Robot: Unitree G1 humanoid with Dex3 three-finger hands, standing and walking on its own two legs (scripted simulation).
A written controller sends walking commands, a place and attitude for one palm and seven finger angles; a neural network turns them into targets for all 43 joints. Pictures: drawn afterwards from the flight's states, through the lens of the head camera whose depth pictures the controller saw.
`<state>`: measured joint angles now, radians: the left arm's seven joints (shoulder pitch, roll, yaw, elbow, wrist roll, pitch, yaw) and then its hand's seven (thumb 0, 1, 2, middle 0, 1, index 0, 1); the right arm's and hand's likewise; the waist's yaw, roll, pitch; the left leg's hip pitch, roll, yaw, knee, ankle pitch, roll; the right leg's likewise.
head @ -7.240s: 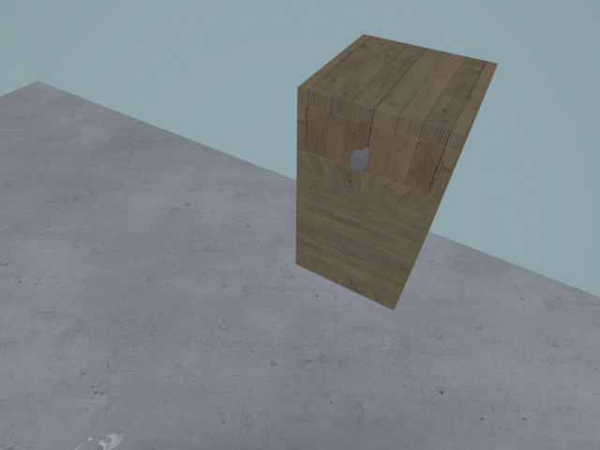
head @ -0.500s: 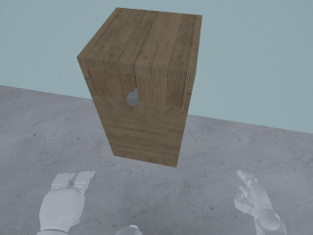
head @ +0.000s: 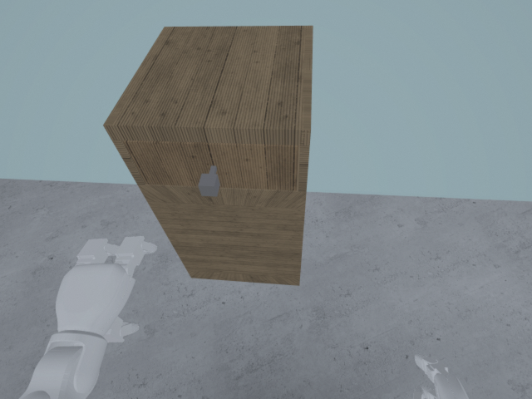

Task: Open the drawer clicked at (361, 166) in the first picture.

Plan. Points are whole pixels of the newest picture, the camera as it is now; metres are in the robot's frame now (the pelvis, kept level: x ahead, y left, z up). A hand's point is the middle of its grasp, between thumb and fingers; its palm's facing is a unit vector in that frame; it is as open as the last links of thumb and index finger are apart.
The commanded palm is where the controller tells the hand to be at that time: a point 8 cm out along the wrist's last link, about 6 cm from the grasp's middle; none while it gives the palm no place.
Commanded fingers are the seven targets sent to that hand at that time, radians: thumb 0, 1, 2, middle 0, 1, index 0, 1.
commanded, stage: raise the hand with hooked fingers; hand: left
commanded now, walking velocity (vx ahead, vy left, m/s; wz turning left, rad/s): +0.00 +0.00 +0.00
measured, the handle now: (211, 179) +0.56 +0.19 -0.08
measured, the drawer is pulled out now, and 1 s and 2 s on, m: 0.00 0.00 0.00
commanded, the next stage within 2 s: move the hooked fingers above the handle in 0.90 s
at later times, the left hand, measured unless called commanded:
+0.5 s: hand (86, 237) +0.30 +0.28 +0.10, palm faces +0.05 -0.07 -1.00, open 13.8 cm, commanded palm +0.27 +0.28 +0.15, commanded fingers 0.00 -0.50 0.30 -0.30 -1.20 -0.30 -1.20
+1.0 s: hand (83, 247) +0.28 +0.27 +0.10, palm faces +0.08 -0.07 -0.99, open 13.8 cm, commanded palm +0.26 +0.27 +0.15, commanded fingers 0.00 -0.50 0.30 -0.30 -1.20 -0.30 -1.20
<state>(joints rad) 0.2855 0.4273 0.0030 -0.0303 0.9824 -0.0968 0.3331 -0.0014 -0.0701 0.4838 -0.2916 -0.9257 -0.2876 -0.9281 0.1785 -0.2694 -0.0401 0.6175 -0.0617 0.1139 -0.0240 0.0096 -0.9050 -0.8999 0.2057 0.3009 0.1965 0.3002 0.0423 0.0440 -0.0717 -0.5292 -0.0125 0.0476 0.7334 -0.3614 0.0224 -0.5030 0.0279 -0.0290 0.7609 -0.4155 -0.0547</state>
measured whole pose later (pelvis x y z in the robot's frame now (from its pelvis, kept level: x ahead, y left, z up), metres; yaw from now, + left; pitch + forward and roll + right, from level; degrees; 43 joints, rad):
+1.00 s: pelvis -0.02 +0.03 +0.02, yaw +1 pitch +3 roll +0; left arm -0.09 0.48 -0.05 0.11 0.94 -0.01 0.15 0.00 -0.49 0.30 -0.32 -1.20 -0.31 -1.20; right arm 0.15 -0.25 -0.02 0.64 0.01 0.15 -0.01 0.01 -0.91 -0.90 0.20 0.30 0.19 0.30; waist 0.07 0.07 -0.01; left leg -0.35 -0.05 0.04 0.53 -0.24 0.06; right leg -0.31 0.00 -0.03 0.54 -0.29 -0.02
